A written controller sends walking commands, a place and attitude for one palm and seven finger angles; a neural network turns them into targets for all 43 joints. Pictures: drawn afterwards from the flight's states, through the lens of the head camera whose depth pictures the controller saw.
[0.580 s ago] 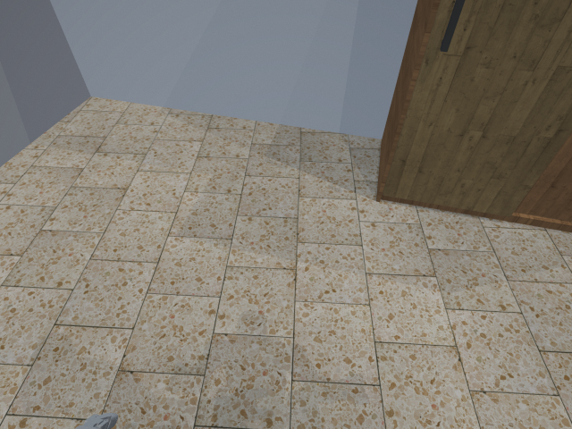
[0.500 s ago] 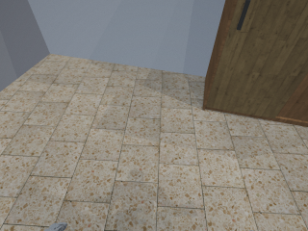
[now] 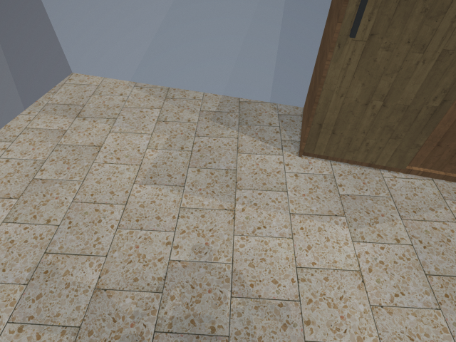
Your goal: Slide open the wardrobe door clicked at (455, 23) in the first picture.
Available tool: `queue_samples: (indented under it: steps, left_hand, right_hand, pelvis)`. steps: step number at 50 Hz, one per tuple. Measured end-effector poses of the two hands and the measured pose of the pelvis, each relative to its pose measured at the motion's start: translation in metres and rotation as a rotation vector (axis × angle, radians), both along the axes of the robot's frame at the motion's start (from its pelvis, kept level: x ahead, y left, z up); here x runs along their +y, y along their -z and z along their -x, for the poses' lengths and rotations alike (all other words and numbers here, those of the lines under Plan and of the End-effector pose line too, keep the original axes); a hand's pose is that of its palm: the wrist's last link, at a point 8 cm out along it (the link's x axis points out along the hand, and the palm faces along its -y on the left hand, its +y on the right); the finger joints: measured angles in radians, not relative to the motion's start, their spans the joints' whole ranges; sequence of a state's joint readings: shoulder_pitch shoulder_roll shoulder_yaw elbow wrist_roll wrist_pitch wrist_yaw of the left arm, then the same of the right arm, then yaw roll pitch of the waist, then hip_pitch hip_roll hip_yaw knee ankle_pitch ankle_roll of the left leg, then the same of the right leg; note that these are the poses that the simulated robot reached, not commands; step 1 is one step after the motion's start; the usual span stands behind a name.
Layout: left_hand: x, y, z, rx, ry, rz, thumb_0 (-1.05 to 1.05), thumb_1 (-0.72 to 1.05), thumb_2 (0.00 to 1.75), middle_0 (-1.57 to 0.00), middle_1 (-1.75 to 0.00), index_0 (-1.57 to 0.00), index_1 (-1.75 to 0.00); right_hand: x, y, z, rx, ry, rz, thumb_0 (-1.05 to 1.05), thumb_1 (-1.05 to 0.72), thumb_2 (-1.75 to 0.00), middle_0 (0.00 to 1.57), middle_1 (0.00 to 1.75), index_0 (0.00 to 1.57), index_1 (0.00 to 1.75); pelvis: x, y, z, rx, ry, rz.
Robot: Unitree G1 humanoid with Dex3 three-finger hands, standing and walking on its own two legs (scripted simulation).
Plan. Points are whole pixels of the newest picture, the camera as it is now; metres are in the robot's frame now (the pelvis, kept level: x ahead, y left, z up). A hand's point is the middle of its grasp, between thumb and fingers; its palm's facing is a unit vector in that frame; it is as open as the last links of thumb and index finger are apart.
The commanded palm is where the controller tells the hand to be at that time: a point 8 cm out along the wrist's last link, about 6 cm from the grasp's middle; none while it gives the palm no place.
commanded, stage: stand and wait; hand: left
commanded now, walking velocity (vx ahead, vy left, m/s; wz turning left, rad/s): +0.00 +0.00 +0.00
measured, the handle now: (358, 13) +1.30 -0.46 +0.09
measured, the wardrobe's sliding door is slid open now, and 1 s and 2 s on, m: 0.00 0.00 0.00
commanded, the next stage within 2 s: look at it before walking up in 0.24 s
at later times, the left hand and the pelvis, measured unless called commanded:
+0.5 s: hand out of the picture +0.08 +0.24 -0.15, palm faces -0.04 -0.94 -0.33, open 7.4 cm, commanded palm none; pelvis +0.00 +0.00 +0.00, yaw +0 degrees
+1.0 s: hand out of the picture +0.09 +0.24 -0.15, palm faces -0.03 -0.94 -0.34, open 7.4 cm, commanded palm none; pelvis +0.01 -0.01 +0.00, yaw -1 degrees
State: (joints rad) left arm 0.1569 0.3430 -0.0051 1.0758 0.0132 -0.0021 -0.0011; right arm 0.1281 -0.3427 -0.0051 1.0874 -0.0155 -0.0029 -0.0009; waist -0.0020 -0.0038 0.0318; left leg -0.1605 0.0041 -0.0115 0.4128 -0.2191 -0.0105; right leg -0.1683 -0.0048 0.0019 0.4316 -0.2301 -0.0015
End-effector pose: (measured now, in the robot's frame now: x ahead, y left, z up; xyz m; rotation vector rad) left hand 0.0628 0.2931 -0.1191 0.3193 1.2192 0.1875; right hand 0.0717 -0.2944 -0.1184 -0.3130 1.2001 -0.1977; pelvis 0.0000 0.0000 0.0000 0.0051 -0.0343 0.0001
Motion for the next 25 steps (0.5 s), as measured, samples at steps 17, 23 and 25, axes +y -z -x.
queue_samples:
  steps: [17,23,25]
  left_hand:
    - [-0.004,-0.003,-0.01,-0.022,0.014,0.003,0.0,0.91,0.9,-0.2,-0.3,-0.2,-0.3]
    - [-0.006,-0.003,-0.013,-0.021,0.017,0.006,0.0,0.91,0.9,-0.2,-0.3,-0.2,-0.3]
    - [-0.007,-0.003,-0.013,-0.017,0.018,0.006,0.0,0.91,0.9,-0.2,-0.3,-0.2,-0.3]
  right_hand:
    - [-0.001,0.0,0.007,0.011,0.012,-0.007,0.01,-0.91,-0.9,0.21,0.3,0.2,0.3]
    - [-0.001,0.0,0.004,0.008,0.01,-0.008,0.01,-0.91,-0.9,0.21,0.3,0.2,0.3]
    - [-0.002,0.0,0.003,0.009,0.01,-0.008,0.01,-0.91,-0.9,0.21,0.3,0.2,0.3]
  pelvis:
    - [-0.002,-0.002,0.002,0.0,0.004,-0.001]
    - [-0.003,-0.002,0.0,0.004,0.005,-0.001]
    - [-0.003,-0.002,0.0,0.006,0.006,-0.001]
